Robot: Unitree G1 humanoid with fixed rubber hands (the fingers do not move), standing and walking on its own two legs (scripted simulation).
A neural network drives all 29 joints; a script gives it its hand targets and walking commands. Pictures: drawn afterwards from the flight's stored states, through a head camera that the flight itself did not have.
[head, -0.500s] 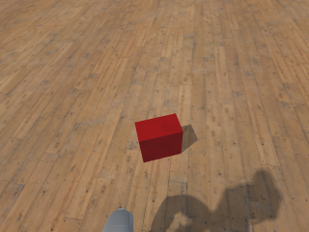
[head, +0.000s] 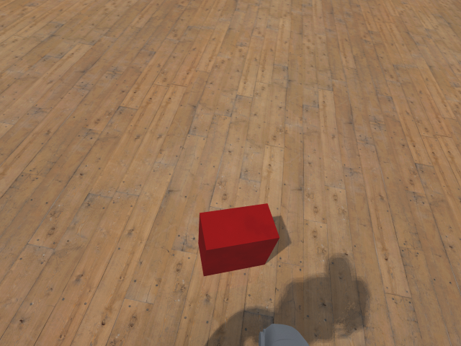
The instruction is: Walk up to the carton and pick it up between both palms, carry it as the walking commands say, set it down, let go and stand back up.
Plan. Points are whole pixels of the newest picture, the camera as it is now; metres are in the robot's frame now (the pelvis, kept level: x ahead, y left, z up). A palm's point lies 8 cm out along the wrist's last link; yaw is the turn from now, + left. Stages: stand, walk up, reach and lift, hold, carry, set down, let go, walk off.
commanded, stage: walk up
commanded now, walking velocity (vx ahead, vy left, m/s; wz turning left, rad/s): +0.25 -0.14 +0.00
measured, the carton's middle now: (234, 240) +0.58 -0.10 -0.64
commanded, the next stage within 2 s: none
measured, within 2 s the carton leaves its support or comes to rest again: neither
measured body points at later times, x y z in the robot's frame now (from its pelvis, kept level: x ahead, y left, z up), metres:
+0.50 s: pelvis +0.07 -0.09 +0.00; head +0.07 -0.13 +0.45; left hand +0.04 +0.13 -0.13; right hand +0.07 -0.33 -0.17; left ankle +0.09 +0.07 -0.68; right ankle +0.07 -0.21 -0.75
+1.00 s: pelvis +0.10 -0.04 +0.00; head +0.11 -0.02 +0.44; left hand +0.07 +0.18 -0.17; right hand +0.16 -0.26 -0.15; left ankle +0.15 +0.07 -0.75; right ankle +0.07 -0.21 -0.75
